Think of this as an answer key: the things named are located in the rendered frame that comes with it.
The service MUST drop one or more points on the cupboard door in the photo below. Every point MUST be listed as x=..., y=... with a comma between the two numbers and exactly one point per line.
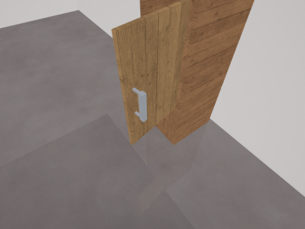
x=149, y=54

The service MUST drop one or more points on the handle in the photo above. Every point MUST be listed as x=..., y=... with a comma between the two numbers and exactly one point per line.
x=142, y=105

